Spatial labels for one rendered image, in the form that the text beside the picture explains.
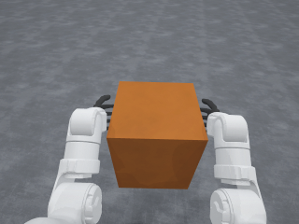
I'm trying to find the left robot forearm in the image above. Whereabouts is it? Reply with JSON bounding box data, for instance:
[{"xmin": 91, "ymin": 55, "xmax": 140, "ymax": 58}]
[{"xmin": 48, "ymin": 107, "xmax": 107, "ymax": 215}]

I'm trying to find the left robot hand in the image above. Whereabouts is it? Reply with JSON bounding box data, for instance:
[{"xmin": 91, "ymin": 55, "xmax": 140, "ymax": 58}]
[{"xmin": 93, "ymin": 94, "xmax": 114, "ymax": 130}]

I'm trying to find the right robot hand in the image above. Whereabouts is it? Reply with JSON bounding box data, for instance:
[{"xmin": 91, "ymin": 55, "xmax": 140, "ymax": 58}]
[{"xmin": 200, "ymin": 98, "xmax": 220, "ymax": 134}]

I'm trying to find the left robot upper arm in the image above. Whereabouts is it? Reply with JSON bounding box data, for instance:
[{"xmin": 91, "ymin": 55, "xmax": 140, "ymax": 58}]
[{"xmin": 24, "ymin": 182, "xmax": 102, "ymax": 224}]

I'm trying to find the carton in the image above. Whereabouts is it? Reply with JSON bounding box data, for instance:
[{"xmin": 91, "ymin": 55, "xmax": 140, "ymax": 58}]
[{"xmin": 107, "ymin": 81, "xmax": 208, "ymax": 189}]

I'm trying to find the right robot forearm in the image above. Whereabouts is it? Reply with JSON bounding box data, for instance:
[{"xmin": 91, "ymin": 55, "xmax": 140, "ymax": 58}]
[{"xmin": 206, "ymin": 112, "xmax": 267, "ymax": 222}]

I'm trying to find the right robot upper arm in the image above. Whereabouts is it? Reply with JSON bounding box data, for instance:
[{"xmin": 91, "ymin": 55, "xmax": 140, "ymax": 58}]
[{"xmin": 209, "ymin": 188, "xmax": 266, "ymax": 224}]

